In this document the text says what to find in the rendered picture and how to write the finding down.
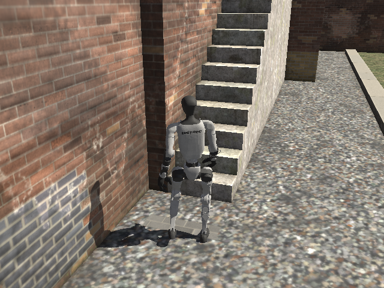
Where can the right robot hand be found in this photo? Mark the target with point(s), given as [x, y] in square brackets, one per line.
[213, 163]

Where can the right robot upper arm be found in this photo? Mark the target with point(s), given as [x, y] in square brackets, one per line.
[209, 126]

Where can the robot torso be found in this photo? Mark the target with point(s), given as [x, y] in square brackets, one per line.
[191, 140]

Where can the robot left foot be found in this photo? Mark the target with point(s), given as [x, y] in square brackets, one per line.
[171, 234]

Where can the left robot forearm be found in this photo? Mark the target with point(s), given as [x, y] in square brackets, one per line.
[165, 165]

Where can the right robot forearm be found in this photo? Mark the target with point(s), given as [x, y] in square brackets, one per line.
[213, 155]

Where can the left robot hand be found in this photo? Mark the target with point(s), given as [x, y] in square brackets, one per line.
[161, 183]

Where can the left robot upper arm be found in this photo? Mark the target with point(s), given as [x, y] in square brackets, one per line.
[170, 138]

